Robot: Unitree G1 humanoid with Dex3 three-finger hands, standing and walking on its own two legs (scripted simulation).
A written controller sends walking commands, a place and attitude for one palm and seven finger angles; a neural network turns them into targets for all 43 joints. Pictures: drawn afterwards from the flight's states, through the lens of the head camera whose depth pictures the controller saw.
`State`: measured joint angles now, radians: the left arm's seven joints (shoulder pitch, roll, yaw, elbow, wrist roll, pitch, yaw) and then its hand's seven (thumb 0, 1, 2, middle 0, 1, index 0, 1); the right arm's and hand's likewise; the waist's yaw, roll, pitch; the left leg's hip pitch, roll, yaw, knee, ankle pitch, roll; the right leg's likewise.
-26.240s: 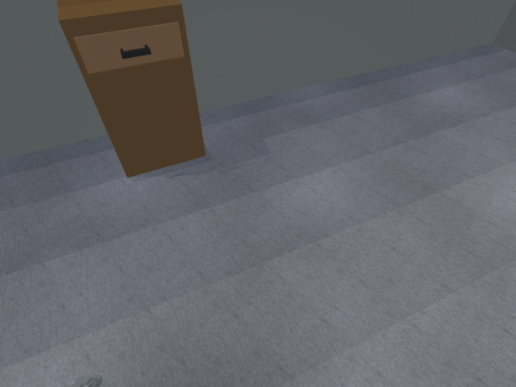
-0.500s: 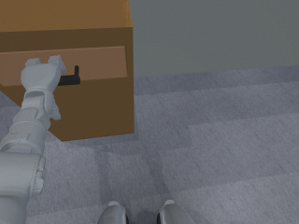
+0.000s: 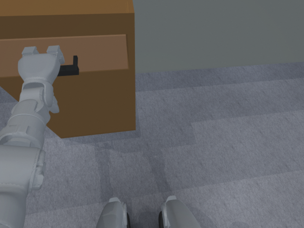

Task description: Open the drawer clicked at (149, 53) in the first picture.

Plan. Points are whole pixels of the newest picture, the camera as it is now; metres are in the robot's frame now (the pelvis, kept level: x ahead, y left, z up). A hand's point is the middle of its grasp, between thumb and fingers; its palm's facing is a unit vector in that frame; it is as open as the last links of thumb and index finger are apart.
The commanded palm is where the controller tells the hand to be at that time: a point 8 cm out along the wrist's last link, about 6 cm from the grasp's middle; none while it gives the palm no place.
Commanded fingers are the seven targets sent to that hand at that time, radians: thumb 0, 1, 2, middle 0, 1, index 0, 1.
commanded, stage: lower the fingers behind the handle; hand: left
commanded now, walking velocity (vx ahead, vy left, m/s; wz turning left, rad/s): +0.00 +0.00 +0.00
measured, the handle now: (57, 65) +0.57 +0.24 +0.00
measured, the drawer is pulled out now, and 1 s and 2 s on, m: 0.00 0.00 0.00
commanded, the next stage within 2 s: lift the fingers back up to retry in 0.50 s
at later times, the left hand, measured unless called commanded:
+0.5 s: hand (49, 79) +0.52 +0.25 +0.01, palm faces -0.05 +0.00 -1.00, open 13.9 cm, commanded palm +0.51 +0.23 +0.03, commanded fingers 0.00 -0.50 0.30 -0.30 -1.20 -0.30 -1.20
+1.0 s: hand (49, 74) +0.52 +0.24 +0.03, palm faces -0.07 -0.05 -1.00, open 13.9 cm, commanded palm +0.51 +0.23 +0.08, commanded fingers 0.00 -0.50 0.30 -0.30 -1.20 -0.30 -1.20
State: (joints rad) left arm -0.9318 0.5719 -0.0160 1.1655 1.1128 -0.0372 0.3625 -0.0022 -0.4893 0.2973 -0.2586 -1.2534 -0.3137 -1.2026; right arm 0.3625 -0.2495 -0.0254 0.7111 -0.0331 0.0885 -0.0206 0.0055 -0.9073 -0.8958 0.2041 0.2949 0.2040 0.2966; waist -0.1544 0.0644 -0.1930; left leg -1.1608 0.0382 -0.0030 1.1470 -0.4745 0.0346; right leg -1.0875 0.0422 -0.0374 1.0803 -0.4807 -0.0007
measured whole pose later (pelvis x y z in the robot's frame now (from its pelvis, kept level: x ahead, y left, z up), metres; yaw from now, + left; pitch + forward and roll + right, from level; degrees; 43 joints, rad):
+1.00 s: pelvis +0.00 +0.00 +0.01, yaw +0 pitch +27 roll -4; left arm -0.95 0.60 0.01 1.11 1.08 -0.05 0.28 0.00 -0.49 0.30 -0.29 -1.21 -0.32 -1.20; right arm 0.39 -0.24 -0.01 0.71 -0.02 0.06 -0.05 0.01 -0.91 -0.90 0.20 0.30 0.20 0.30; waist -0.18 0.07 -0.16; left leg -1.12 0.04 -0.01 1.08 -0.44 0.03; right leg -1.04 0.04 -0.04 1.00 -0.44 0.00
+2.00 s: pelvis +0.03 +0.00 +0.04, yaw +1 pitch +22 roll -3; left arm -0.81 0.51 -0.01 1.08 1.09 -0.07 0.32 0.00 -0.49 0.30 -0.32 -1.20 -0.31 -1.20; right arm 0.36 -0.26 -0.06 0.72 -0.02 0.12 -0.03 0.01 -0.91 -0.90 0.20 0.29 0.20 0.30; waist -0.13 0.06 -0.18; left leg -0.88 0.03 0.00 0.92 -0.42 0.03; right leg -0.81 0.04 -0.02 0.85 -0.43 -0.01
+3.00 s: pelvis +0.03 +0.00 +0.04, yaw +0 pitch +24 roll -3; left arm -0.88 0.55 0.02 1.11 1.10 -0.04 0.31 0.00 -0.49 0.30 -0.32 -1.20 -0.33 -1.22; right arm 0.37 -0.25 -0.04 0.72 -0.02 0.11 -0.03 0.01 -0.91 -0.90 0.20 0.29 0.20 0.30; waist -0.15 0.06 -0.17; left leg -0.94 0.03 0.01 0.95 -0.43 0.04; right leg -0.87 0.04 -0.02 0.87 -0.43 0.00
